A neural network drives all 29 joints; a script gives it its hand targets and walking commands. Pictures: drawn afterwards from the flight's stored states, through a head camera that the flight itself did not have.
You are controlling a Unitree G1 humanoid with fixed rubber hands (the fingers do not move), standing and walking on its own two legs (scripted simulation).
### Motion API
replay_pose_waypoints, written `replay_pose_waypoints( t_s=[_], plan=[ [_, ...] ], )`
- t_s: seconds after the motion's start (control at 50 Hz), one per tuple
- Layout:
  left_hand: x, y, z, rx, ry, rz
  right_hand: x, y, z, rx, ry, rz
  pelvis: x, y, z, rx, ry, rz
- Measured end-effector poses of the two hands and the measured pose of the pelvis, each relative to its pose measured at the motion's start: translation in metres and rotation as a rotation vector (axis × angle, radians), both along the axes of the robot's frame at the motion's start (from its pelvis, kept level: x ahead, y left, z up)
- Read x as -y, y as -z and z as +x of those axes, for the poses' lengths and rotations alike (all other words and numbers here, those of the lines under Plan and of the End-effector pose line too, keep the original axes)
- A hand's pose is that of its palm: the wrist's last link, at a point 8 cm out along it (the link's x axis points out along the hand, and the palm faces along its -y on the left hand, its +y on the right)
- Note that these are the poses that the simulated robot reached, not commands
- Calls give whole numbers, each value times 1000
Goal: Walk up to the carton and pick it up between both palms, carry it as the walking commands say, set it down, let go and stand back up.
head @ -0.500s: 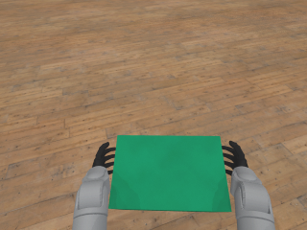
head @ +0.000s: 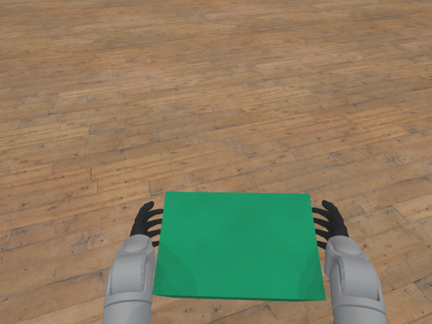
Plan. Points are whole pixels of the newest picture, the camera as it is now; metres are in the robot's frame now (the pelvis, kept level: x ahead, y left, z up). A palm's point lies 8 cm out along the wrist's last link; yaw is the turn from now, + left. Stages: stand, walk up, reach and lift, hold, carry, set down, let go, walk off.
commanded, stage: carry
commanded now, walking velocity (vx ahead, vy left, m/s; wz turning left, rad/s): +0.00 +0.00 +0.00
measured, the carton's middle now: (235, 250) +0.29 +0.00 -0.05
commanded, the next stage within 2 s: hold in 0.44 s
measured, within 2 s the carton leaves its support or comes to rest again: neither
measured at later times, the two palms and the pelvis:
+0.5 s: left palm (137, 245) +0.25 +0.19 +0.03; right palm (336, 245) +0.26 -0.17 +0.05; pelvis -0.01 +0.00 +0.00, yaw +0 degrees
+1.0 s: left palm (152, 241) +0.25 +0.15 +0.06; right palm (361, 239) +0.27 -0.21 +0.06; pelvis -0.02 -0.04 +0.01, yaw +6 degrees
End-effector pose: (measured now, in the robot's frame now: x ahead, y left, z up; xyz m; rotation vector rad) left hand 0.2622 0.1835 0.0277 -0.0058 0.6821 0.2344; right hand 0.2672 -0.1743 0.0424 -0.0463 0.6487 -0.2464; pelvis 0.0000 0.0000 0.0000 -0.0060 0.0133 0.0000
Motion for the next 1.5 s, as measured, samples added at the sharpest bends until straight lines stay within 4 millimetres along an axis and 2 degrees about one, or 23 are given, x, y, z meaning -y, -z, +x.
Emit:
replay_pose_waypoints(
  t_s=[0.16, 0.32, 0.46, 0.58, 0.68, 0.86, 0.98, 1.08, 1.22, 1.32, 1.5],
  plan=[
    [0, -4, -4, 10, -12, -2, 0, 0, -5, 9, 10, 20, -1, 1, -3, 8, 3, 2],
    [-3, 4, -8, -21, 4, 12, -3, 7, -8, -25, -7, 0, -1, 0, -5, 9, -1, -1],
    [-3, -2, -8, 23, -11, -9, -4, -4, -7, 20, 2, -1, -2, 1, -9, 9, -3, -2],
    [-5, -5, -20, 0, -12, 23, -4, 2, -12, -15, -65, -20, 0, -6, -8, 57, -33, 0],
    [6, -9, -28, -7, 4, 27, 9, 1, -15, -21, -80, -11, 5, -8, -12, 96, -101, 11],
    [36, -25, -16, 10, 71, 36, 43, -9, -7, -9, -79, -1, 28, -8, -25, 130, -99, 24],
    [33, -32, -15, 37, 66, 37, 39, -19, -3, 4, -99, -17, 44, -10, -23, 122, -111, 18],
    [16, -20, -15, 6, 31, 21, 25, -9, 3, -33, -120, 45, 46, -8, -21, 149, -114, 10],
    [-2, 3, -9, -34, 39, 8, 8, 12, 14, -71, -141, 34, 36, -6, -13, 141, -133, 2],
    [0, 27, 0, -82, 67, 2, 10, 32, 14, -107, -108, 16, 23, -6, -3, 97, -124, -2],
    [15, 52, 13, -89, 73, -4, 23, 60, 7, -119, -52, 17, 5, -5, 13, -36, -81, 1]
  ],
)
